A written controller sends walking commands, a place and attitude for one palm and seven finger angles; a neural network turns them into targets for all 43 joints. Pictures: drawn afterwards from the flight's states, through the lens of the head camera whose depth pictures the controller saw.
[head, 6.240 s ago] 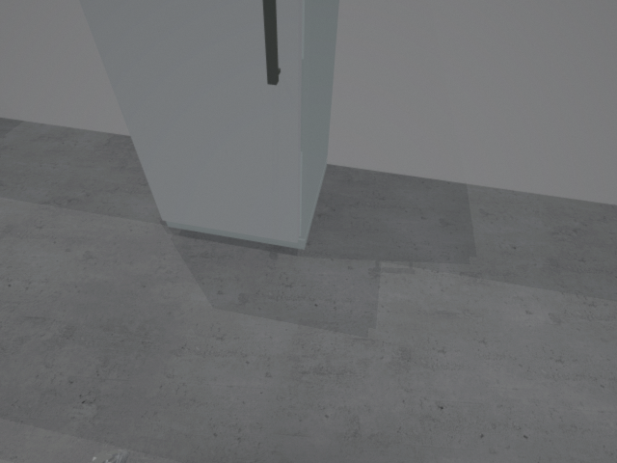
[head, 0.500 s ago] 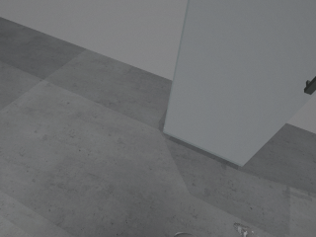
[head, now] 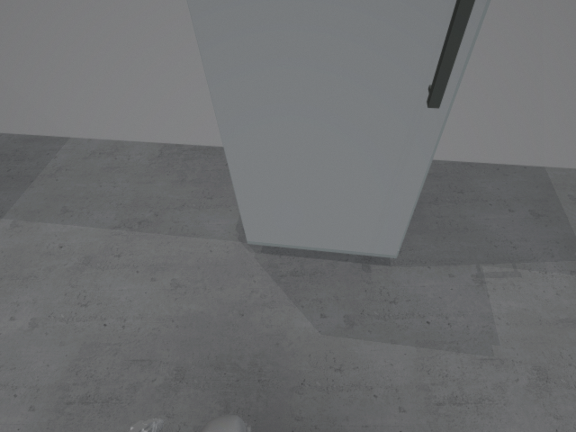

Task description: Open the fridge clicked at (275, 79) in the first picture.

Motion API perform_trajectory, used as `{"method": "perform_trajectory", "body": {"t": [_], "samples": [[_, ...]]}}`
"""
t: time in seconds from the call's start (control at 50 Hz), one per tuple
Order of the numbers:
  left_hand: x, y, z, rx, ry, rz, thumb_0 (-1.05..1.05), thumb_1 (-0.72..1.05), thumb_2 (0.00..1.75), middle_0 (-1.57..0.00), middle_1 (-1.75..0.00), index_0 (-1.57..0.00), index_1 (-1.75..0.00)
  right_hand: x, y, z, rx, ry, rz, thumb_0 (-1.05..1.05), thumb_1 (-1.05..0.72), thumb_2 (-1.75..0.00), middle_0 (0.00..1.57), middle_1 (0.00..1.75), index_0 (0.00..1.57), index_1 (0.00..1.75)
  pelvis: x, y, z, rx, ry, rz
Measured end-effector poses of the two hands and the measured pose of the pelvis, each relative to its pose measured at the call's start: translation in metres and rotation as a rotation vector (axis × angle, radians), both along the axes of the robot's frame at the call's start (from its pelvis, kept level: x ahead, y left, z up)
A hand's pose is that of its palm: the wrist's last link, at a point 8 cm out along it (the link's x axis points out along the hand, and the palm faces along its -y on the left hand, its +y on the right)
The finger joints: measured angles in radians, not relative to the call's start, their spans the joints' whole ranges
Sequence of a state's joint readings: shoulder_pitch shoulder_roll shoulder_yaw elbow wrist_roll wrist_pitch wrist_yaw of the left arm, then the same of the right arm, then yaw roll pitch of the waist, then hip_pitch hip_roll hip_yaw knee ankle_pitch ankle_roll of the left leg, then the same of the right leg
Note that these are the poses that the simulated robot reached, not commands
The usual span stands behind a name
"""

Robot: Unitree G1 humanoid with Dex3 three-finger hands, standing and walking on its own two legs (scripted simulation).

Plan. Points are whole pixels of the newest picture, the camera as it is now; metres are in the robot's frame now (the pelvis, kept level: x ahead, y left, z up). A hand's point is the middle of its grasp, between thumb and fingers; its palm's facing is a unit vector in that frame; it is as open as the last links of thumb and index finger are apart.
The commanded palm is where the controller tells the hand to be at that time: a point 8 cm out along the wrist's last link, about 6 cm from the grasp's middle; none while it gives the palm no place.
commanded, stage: turn to face it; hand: right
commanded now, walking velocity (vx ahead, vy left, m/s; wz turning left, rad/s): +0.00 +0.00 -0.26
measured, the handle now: (453, 28) +0.78 -0.29 +0.17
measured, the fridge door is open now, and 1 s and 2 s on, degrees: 0 0 0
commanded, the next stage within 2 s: take the last steps up to it in 0.06 s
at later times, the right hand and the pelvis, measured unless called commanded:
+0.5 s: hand out of the picture -0.02 -0.15 -0.15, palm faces +0.19 +0.96 -0.23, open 7.4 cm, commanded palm none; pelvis +0.01 +0.03 +0.01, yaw -7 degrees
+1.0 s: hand out of the picture +0.12 -0.28 -0.17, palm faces +0.20 +0.97 -0.16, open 7.4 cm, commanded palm none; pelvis +0.12 -0.09 +0.01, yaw -8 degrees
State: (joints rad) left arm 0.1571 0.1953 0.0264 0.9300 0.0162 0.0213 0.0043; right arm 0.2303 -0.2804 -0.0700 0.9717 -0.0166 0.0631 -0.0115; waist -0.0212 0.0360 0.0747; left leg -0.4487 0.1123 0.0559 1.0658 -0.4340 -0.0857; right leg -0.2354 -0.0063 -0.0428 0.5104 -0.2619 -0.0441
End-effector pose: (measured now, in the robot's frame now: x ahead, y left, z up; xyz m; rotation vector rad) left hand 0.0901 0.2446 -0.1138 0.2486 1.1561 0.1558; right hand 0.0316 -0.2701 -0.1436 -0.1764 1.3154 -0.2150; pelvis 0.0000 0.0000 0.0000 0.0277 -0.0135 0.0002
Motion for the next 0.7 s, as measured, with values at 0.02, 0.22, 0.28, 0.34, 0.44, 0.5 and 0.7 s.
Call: {"method": "perform_trajectory", "body": {"t": [0.02, 0.22, 0.28, 0.34, 0.44, 0.5, 0.7], "samples": [[-0.001, -0.003, 0.0, -0.007, 0.004, -0.004, 0.01, 0.91, 0.9, -0.2, -0.3, -0.2, -0.3, 0.001, 0.0, 0.002, 0.001, -0.009, -0.004, 0.01, -0.91, -0.9, 0.2, 0.3, 0.2, 0.3, 0.0, -0.001, 0.001, 0.001, -0.001, -0.005], [-0.032, -0.001, -0.021, -0.077, 0.068, 0.006, 0.01, 0.91, 0.9, -0.2, -0.3, -0.2, -0.3, 0.015, 0.032, 0.015, -0.001, -0.109, -0.01, 0.01, -0.91, -0.9, 0.2, 0.3, 0.2, 0.3, -0.01, 0.014, 0.001, -0.024, -0.01, -0.057], [-0.043, 0.011, -0.036, -0.101, 0.093, 0.014, 0.01, 0.91, 0.9, -0.2, -0.3, -0.2, -0.3, 0.013, 0.049, 0.015, -0.009, -0.147, -0.006, 0.01, -0.91, -0.9, 0.2, 0.3, 0.2, 0.3, -0.011, 0.027, -0.007, -0.043, -0.012, -0.069], [-0.052, 0.02, -0.041, -0.11, 0.14, 0.001, 0.01, 0.91, 0.9, -0.2, -0.3, -0.2, -0.3, -0.003, 0.065, 0.019, -0.002, -0.157, -0.035, 0.01, -0.91, -0.9, 0.2, 0.3, 0.2, 0.3, -0.01, 0.032, -0.005, -0.039, -0.02, -0.092], [-0.052, 0.03, -0.031, -0.112, 0.165, -0.002, 0.01, 0.91, 0.9, -0.2, -0.3, -0.2, -0.3, -0.047, 0.076, 0.025, 0.012, -0.056, -0.097, 0.01, -0.91, -0.9, 0.2, 0.3, 0.2, 0.3, 0.0, 0.032, 0.008, -0.057, -0.012, -0.108], [-0.048, 0.029, -0.027, -0.1, 0.187, -0.014, 0.01, 0.91, 0.9, -0.2, -0.3, -0.19, -0.3, -0.071, 0.078, 0.024, 0.025, 0.007, -0.141, 0.01, -0.91, -0.9, 0.2, 0.3, 0.2, 0.3, 0.008, 0.028, 0.01, -0.056, -0.007, -0.129], [0.031, -0.035, -0.023, -0.071, 0.17, -0.143, 0.01, 0.91, 0.9, -0.2, -0.3, -0.19, -0.3, -0.125, 0.063, 0.008, 0.12, 0.213, -0.286, 0.01, -0.9, -0.9, 0.2, 0.3, 0.2, 0.3, 0.046, -0.024, 0.001, -0.024, 0.017, -0.175]]}}
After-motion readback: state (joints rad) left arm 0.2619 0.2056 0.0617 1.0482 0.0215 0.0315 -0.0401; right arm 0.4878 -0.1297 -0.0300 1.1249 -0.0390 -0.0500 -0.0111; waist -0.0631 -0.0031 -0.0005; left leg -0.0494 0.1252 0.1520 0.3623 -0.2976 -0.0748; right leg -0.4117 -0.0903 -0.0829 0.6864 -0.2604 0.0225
